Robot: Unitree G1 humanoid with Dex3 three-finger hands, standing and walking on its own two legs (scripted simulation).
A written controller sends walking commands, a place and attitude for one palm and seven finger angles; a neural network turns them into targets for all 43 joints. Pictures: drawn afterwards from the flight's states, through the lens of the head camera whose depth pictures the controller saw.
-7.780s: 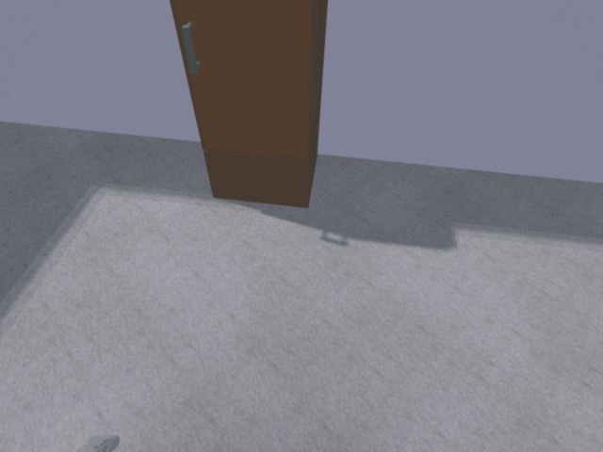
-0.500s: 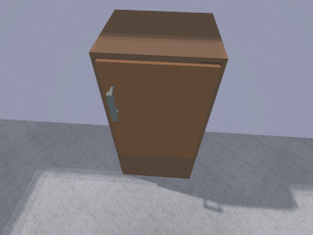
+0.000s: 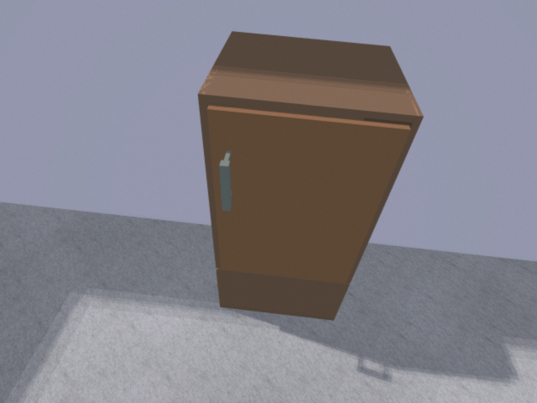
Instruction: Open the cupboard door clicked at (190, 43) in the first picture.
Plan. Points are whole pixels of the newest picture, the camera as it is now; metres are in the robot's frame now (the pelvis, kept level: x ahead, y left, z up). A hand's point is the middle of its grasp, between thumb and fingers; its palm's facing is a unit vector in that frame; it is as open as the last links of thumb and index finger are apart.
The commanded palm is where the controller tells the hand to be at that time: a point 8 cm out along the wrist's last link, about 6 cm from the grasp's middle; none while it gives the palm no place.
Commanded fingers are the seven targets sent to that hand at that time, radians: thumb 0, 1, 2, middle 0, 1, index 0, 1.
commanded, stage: look again from close up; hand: left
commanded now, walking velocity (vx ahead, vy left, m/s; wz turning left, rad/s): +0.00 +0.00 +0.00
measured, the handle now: (227, 181) +0.60 +0.13 -0.03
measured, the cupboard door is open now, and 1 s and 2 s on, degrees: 0 0 0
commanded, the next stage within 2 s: shuffle to correct the standing spot in 0.06 s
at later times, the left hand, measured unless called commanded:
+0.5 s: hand out of the picture -0.06 +0.16 -0.17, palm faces +0.02 -0.99 -0.16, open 7.4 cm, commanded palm none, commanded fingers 0.00 0.90 0.90 -0.20 -0.30 -0.20 -0.30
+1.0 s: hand out of the picture +0.11 +0.12 -0.17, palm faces -0.01 -0.97 -0.23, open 7.3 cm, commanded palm none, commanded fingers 0.00 0.90 0.90 -0.20 -0.30 -0.20 -0.30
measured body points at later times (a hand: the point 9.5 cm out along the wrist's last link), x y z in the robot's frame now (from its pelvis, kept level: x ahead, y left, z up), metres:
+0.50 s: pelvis +0.00 +0.00 +0.00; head -0.01 +0.00 +0.45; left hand -0.06 +0.21 -0.16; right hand -0.03 -0.24 -0.15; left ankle +0.04 +0.09 -0.73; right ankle -0.01 -0.13 -0.74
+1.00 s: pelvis +0.06 -0.06 +0.00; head +0.07 -0.07 +0.45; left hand +0.11 +0.17 -0.15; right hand +0.01 -0.26 -0.17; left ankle +0.04 +0.07 -0.73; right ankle +0.09 -0.18 -0.74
